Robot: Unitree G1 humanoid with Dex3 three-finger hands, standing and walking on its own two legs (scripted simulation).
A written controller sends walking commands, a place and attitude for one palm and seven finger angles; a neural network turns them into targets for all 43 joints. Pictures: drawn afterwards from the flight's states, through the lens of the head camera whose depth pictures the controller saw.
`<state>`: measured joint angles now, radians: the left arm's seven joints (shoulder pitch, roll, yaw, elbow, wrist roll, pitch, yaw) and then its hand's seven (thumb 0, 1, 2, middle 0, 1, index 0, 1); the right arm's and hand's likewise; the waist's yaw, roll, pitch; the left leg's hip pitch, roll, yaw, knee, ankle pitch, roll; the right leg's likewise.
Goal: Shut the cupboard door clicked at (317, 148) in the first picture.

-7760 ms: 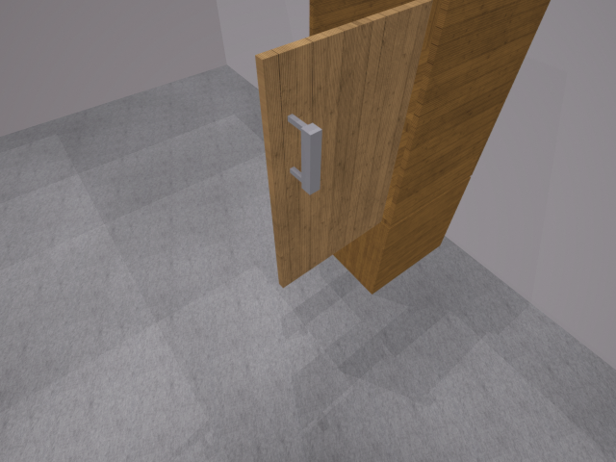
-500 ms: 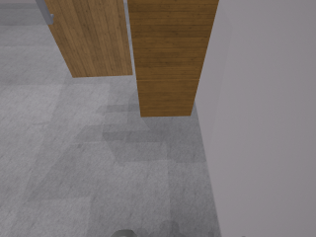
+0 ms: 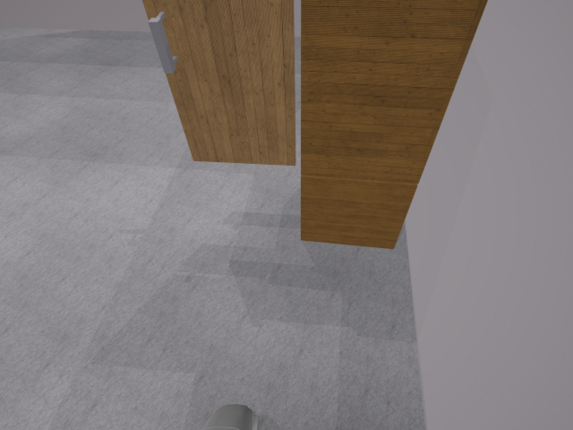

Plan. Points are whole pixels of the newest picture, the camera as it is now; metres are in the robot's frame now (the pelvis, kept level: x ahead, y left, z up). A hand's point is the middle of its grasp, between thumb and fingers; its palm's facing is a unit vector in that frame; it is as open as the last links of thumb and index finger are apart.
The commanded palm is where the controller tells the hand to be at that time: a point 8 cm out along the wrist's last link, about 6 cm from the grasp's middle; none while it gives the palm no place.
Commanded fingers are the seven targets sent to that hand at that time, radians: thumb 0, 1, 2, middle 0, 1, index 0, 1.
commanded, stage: take the last steps up to it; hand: left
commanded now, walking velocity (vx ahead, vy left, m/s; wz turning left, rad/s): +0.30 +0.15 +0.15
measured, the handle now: (165, 42) +0.95 +0.37 +0.08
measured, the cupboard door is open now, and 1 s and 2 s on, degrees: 92 92 92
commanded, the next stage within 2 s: come to a stop and stand still in 1.06 s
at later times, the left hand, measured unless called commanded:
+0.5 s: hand (143, 368) +0.23 +0.28 -0.16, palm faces +0.07 -0.97 -0.23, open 7.4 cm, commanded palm none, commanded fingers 0.00 0.90 0.90 -0.20 -0.30 -0.20 -0.30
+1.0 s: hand (146, 344) +0.28 +0.29 -0.18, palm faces +0.14 -0.98 -0.17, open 7.3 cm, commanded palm none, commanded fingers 0.00 0.90 0.90 -0.20 -0.30 -0.20 -0.30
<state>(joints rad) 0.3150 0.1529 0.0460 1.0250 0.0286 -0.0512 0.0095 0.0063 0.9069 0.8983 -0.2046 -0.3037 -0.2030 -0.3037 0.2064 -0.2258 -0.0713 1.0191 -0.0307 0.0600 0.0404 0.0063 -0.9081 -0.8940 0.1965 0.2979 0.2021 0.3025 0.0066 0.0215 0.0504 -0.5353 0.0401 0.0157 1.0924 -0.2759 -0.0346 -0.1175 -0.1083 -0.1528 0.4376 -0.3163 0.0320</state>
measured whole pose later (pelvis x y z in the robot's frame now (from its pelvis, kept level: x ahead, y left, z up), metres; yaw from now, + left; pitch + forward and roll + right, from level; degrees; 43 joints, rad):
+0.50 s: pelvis +0.16 +0.09 +0.00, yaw +1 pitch +0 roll +3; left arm 0.17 0.16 0.06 0.99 0.03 -0.01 -0.01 0.01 0.91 0.90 -0.20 -0.30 -0.20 -0.30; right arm 0.27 -0.19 -0.05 1.05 -0.04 -0.04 0.00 -0.01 -0.93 -0.89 0.20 0.30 0.20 0.30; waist 0.01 0.00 0.05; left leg -0.17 -0.02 0.18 0.41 -0.23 0.05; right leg -0.49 -0.11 -0.12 0.83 -0.32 -0.01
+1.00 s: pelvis +0.36 +0.13 -0.01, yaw +2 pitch +0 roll +1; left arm 0.39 0.14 0.04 1.15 0.03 -0.06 0.00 0.01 0.92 0.90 -0.21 -0.30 -0.20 -0.30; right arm 0.16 -0.19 -0.05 1.03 -0.03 -0.03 0.04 0.00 -0.91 -0.89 0.19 0.30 0.20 0.30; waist 0.04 -0.01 0.06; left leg -0.40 0.06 0.12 0.53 -0.18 0.00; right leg -0.02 -0.10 -0.16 0.43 -0.39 0.04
